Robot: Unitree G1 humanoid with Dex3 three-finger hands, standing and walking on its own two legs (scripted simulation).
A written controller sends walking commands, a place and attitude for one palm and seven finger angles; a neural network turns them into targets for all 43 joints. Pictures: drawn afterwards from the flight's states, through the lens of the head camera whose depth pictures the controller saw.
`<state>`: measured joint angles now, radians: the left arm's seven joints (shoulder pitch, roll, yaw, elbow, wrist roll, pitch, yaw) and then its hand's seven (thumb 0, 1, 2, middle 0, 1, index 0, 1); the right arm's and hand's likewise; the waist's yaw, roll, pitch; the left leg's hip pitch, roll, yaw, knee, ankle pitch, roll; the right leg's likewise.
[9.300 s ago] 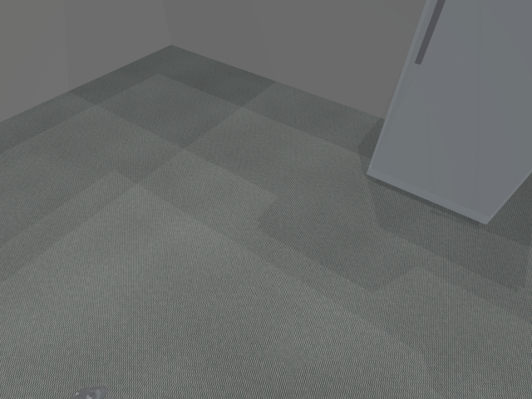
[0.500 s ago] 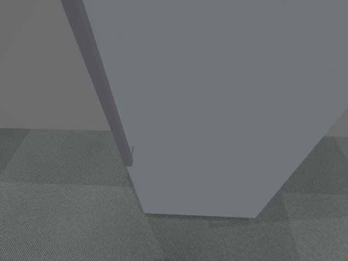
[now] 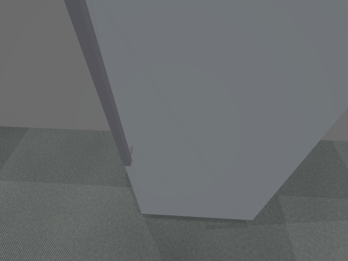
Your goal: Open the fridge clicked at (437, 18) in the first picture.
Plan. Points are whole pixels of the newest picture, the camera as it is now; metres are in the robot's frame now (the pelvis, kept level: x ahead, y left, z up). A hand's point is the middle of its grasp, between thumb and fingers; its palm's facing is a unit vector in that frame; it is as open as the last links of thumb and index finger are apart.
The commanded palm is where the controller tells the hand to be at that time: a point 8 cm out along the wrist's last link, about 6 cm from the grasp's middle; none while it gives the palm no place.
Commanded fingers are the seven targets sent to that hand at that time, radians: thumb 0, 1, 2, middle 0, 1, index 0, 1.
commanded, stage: look again from close up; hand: left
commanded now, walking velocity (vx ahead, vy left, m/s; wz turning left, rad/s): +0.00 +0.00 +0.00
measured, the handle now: (112, 100) +0.42 +0.17 +0.16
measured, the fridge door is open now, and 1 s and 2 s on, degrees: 0 0 0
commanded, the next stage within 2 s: raise the hand to about handle height in 0.56 s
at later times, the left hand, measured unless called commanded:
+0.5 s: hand out of the picture -0.01 +0.17 -0.18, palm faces +0.03 -0.98 -0.19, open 7.3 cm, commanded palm none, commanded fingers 0.00 0.90 0.90 -0.20 -0.30 -0.20 -0.30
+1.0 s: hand (101, 235) +0.17 +0.17 -0.01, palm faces -0.04 -1.00 +0.03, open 8.1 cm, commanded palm +0.11 +0.25 -0.04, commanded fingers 0.00 0.48 0.72 -0.23 -0.57 -0.23 -0.57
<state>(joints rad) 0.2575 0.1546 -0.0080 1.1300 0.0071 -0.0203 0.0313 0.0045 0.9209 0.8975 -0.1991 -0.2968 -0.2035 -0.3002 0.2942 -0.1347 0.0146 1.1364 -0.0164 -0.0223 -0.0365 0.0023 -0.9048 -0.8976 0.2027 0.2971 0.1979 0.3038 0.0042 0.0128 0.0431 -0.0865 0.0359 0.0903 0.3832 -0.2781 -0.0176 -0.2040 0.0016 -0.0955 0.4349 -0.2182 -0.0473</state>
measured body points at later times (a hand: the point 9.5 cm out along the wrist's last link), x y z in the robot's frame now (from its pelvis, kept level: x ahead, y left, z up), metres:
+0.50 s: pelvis +0.00 +0.01 +0.00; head +0.01 +0.00 +0.45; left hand -0.01 +0.23 -0.16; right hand -0.03 -0.20 -0.16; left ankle -0.05 +0.12 -0.74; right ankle +0.01 -0.09 -0.74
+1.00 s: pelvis -0.03 +0.02 -0.05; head -0.01 +0.03 +0.40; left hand +0.17 +0.22 -0.01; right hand +0.18 -0.25 -0.07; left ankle -0.05 +0.12 -0.74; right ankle +0.01 -0.09 -0.74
